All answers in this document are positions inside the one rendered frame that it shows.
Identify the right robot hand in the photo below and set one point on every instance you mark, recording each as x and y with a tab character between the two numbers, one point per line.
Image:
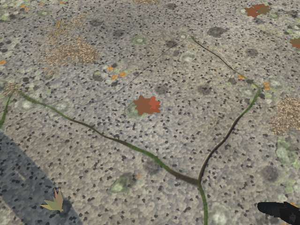
284	210

